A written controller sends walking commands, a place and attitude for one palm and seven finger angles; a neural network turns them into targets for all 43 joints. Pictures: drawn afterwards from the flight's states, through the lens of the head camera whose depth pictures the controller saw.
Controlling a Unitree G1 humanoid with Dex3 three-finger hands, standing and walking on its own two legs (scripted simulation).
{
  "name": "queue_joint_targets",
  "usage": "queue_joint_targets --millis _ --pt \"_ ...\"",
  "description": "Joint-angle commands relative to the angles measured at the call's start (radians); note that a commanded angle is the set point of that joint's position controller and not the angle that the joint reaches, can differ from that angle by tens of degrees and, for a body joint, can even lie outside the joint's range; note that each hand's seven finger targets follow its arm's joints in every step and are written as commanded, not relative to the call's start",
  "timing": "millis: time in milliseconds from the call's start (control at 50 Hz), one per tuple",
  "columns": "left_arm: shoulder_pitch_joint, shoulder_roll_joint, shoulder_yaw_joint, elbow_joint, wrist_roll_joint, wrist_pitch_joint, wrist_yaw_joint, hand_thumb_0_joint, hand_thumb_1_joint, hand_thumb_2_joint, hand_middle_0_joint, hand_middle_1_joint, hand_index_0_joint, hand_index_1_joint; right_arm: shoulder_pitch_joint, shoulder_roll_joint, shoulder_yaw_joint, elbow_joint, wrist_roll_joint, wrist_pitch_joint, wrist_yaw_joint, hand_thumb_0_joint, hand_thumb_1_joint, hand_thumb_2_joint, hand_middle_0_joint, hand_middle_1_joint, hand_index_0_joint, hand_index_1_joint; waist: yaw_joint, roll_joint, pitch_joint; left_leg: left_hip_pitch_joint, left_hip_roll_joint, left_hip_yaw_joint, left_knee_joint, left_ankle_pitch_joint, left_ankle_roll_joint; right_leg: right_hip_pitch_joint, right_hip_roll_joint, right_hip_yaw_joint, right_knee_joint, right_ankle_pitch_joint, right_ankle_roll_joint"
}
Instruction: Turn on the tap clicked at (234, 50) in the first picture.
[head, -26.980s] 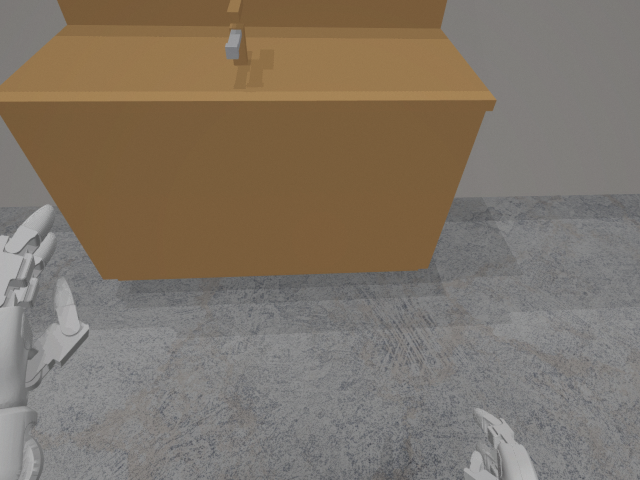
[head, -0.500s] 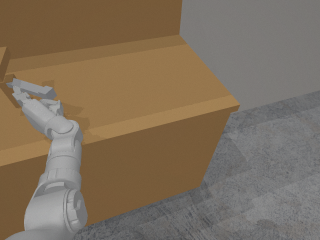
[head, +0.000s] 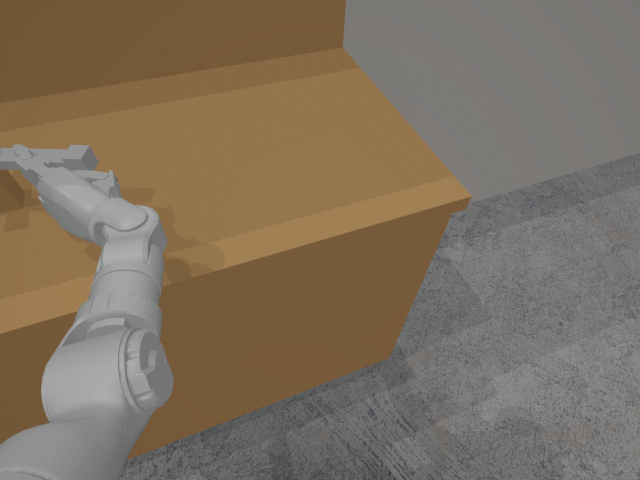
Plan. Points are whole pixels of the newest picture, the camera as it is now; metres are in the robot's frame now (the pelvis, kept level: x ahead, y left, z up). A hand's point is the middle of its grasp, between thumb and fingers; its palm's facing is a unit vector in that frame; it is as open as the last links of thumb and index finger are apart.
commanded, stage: push the lever round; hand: left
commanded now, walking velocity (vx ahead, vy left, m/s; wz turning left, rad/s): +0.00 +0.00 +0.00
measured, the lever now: (80, 160) +0.50 +0.30 +0.13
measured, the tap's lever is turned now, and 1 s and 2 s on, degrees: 68 73 73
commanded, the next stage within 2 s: lift the hand up off the lever in 0.18 s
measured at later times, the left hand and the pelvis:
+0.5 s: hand (111, 171) +0.48 +0.25 +0.13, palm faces +0.84 -0.54 -0.07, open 7.7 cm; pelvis +0.02 -0.01 +0.00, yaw +0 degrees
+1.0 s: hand (98, 163) +0.47 +0.26 +0.15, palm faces +0.83 -0.55 -0.08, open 7.8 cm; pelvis +0.02 +0.00 +0.01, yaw +0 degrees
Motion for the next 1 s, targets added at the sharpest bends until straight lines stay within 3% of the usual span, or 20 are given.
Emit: queue_joint_targets --millis 0,60,100,120,140,200,380,400,440,480,500,540,600,640,700,780,800,860,920,980 --pt "-0.449 0.225 -0.02 -0.207 0.031 -0.053 -0.009 0.0 0.9 0.9 -0.15 -0.15 -0.15 -0.15 0.051 -0.155 -0.047 -0.075 -0.001 -0.017 -0.005 0.0 -0.9 -0.9 0.2 0.3 0.2 0.3 0.0 0.013 -0.336 0.23 -0.009 -0.011 -0.064 0.217 0.035 0.118 0.003 0.039 -0.104 0.252 0.02" --pt "-0.461 0.192 -0.051 -0.233 0.028 -0.056 -0.013 0.0 0.9 0.9 -0.15 -0.15 -0.15 -0.15 0.054 -0.151 -0.049 -0.077 0.003 -0.016 0.0 0.0 -0.9 -0.9 0.2 0.3 0.2 0.3 -0.011 0.01 -0.334 0.244 -0.009 -0.009 -0.063 0.226 0.037 0.119 0.004 0.038 -0.109 0.261 0.021" --pt "-0.441 0.192 -0.046 -0.238 0.026 -0.052 -0.014 0.0 0.9 0.9 -0.15 -0.15 -0.15 -0.15 0.053 -0.154 -0.05 -0.074 0.001 -0.016 0.0 0.0 -0.9 -0.9 0.2 0.3 0.2 0.3 -0.004 0.025 -0.33 0.248 -0.01 -0.01 -0.063 0.241 0.035 0.122 0.005 0.036 -0.107 0.276 0.019" --pt "-0.444 0.218 -0.028 -0.219 0.027 -0.049 -0.014 0.0 0.9 0.9 -0.15 -0.15 -0.15 -0.15 0.056 -0.155 -0.048 -0.072 0.004 -0.015 0.0 0.0 -0.9 -0.9 0.2 0.3 0.2 0.3 -0.007 0.015 -0.313 0.232 -0.009 -0.01 -0.066 0.229 0.036 0.12 0.003 0.037 -0.107 0.269 0.021" --pt "-0.457 0.201 -0.045 -0.221 0.024 -0.048 -0.017 0.0 0.9 0.9 -0.15 -0.15 -0.15 -0.15 0.056 -0.155 -0.048 -0.072 0.003 -0.015 0.001 0.0 -0.9 -0.9 0.2 0.3 0.2 0.3 -0.017 0.002 -0.305 0.222 -0.012 -0.004 -0.063 0.217 0.04 0.122 0.002 0.041 -0.113 0.273 0.025" --pt "-0.468 0.243 -0.017 -0.237 0.03 -0.05 -0.019 0.0 0.9 0.9 -0.15 -0.15 -0.15 -0.15 0.06 -0.159 -0.052 -0.07 0.003 -0.01 -0.003 0.0 -0.9 -0.9 0.2 0.3 0.2 0.3 -0.01 0.017 -0.33 0.236 -0.014 -0.003 -0.061 0.233 0.04 0.14 0.0 0.043 -0.113 0.293 0.023" --pt "-0.408 0.239 -0.011 -0.293 0.017 -0.041 -0.029 0.0 0.9 0.9 -0.15 -0.15 -0.15 -0.15 0.053 -0.154 -0.052 -0.089 0.009 -0.001 -0.002 0.0 -0.9 -0.9 0.2 0.3 0.2 0.3 0.004 0.001 -0.354 0.254 -0.016 0.012 -0.06 0.3 0.043 0.205 -0.003 0.045 -0.112 0.395 0.03" --pt "-0.412 0.242 -0.012 -0.306 0.019 -0.039 -0.034 0.0 0.9 0.9 -0.15 -0.15 -0.15 -0.15 0.051 -0.155 -0.052 -0.087 0.009 0.001 -0.005 0.0 -0.9 -0.9 0.2 0.3 0.2 0.3 0.01 0.027 -0.349 0.264 -0.016 0.007 -0.063 0.307 0.039 0.203 -0.003 0.044 -0.112 0.395 0.026" --pt "-0.411 0.231 -0.021 -0.322 0.016 -0.034 -0.036 0.0 0.9 0.9 -0.15 -0.15 -0.15 -0.15 0.046 -0.153 -0.052 -0.09 0.011 0.0 -0.006 0.0 -0.9 -0.9 0.2 0.3 0.2 0.3 0.006 0.008 -0.343 0.271 -0.014 0.01 -0.069 0.313 0.04 0.209 -0.003 0.041 -0.115 0.402 0.028" --pt "-0.398 0.211 -0.037 -0.336 0.011 -0.02 -0.039 0.0 0.9 0.9 -0.15 -0.15 -0.15 -0.15 0.033 -0.151 -0.051 -0.094 0.014 0.001 -0.006 0.0 -0.9 -0.9 0.2 0.3 0.2 0.3 0.006 0.03 -0.337 0.277 -0.016 0.015 -0.072 0.313 0.039 0.213 -0.004 0.043 -0.121 0.404 0.028" --pt "-0.393 0.226 -0.023 -0.333 0.012 -0.014 -0.04 0.0 0.9 0.9 -0.15 -0.15 -0.15 -0.15 0.034 -0.155 -0.053 -0.088 0.014 0.002 -0.009 0.0 -0.9 -0.9 0.2 0.3 0.2 0.3 0.011 0.015 -0.321 0.281 -0.015 0.007 -0.077 0.312 0.04 0.214 -0.002 0.039 -0.126 0.394 0.025" --pt "-0.41 0.188 -0.058 -0.331 0.008 -0.003 -0.043 0.0 0.9 0.9 -0.15 -0.15 -0.15 -0.15 0.023 -0.152 -0.049 -0.088 0.016 -0.002 -0.01 0.0 -0.9 -0.9 0.2 0.3 0.2 0.3 0.001 0.014 -0.301 0.283 -0.015 0.011 -0.085 0.295 0.04 0.2 -0.003 0.038 -0.134 0.376 0.026" --pt "-0.382 0.245 -0.01 -0.331 0.003 0.007 -0.042 0.0 0.9 0.9 -0.15 -0.15 -0.15 -0.15 0.014 -0.157 -0.05 -0.087 0.018 0.001 -0.018 0.0 -0.9 -0.9 0.2 0.3 0.2 0.3 0.017 0.003 -0.308 0.275 -0.018 0.009 -0.095 0.28 0.04 0.231 -0.007 0.044 -0.143 0.375 0.026" --pt "-0.399 0.202 -0.047 -0.316 0.006 0.016 -0.044 0.0 0.9 0.9 -0.15 -0.15 -0.15 -0.15 0.011 -0.15 -0.046 -0.085 0.019 -0.001 -0.017 0.0 -0.9 -0.9 0.2 0.3 0.2 0.3 0.008 0.0 -0.286 0.28 -0.017 0.01 -0.099 0.288 0.04 0.217 -0.006 0.038 -0.144 0.376 0.026" --pt "-0.398 0.21 -0.04 -0.34 0.005 0.019 -0.046 0.0 0.9 0.9 -0.15 -0.15 -0.15 -0.15 0.007 -0.153 -0.049 -0.087 0.019 -0.003 -0.019 0.0 -0.9 -0.9 0.2 0.3 0.2 0.3 0.016 0.003 -0.301 0.296 -0.019 0.01 -0.101 0.301 0.039 0.228 -0.004 0.039 -0.147 0.385 0.025" --pt "-0.418 0.2 -0.055 -0.32 0.004 0.031 -0.048 0.0 0.9 0.9 -0.15 -0.15 -0.15 -0.15 0.001 -0.151 -0.044 -0.088 0.022 -0.006 -0.021 0.0 -0.9 -0.9 0.2 0.3 0.2 0.3 0.007 -0.01 -0.286 0.283 -0.018 0.011 -0.111 0.278 0.039 0.226 -0.009 0.039 -0.155 0.368 0.028" --pt "-0.432 0.233 -0.03 -0.333 0.009 0.028 -0.047 0.0 0.9 0.9 -0.15 -0.15 -0.15 -0.15 0.002 -0.154 -0.046 -0.083 0.021 -0.005 -0.024 0.0 -0.9 -0.9 0.2 0.3 0.2 0.3 0.015 0.014 -0.296 0.298 -0.018 0.005 -0.112 0.284 0.037 0.224 -0.007 0.038 -0.155 0.356 0.023" --pt "-0.438 0.178 -0.077 -0.338 0.008 0.032 -0.046 0.0 0.9 0.9 -0.15 -0.15 -0.15 -0.15 -0.005 -0.147 -0.043 -0.083 0.022 -0.013 -0.022 0.0 -0.9 -0.9 0.2 0.3 0.2 0.3 0.006 0.012 -0.296 0.315 -0.014 0.005 -0.113 0.3 0.035 0.215 -0.004 0.033 -0.155 0.358 0.022" --pt "-0.422 0.215 -0.044 -0.337 0.005 0.042 -0.044 0.0 0.9 0.9 -0.15 -0.15 -0.15 -0.15 -0.003 -0.152 -0.045 -0.082 0.025 -0.013 -0.024 0.0 -0.9 -0.9 0.2 0.3 0.2 0.3 0.02 0.016 -0.307 0.319 -0.013 0.001 -0.123 0.308 0.03 0.23 -0.004 0.031 -0.155 0.355 0.019" --pt "-0.44 0.177 -0.075 -0.376 0.001 0.05 -0.044 0.0 0.9 0.9 -0.15 -0.15 -0.15 -0.15 -0.01 -0.147 -0.045 -0.082 0.025 -0.02 -0.022 0.0 -0.9 -0.9 0.2 0.3 0.2 0.3 0.019 0.029 -0.321 0.347 -0.01 0.002 -0.122 0.343 0.027 0.236 0.0 0.028 -0.157 0.373 0.017"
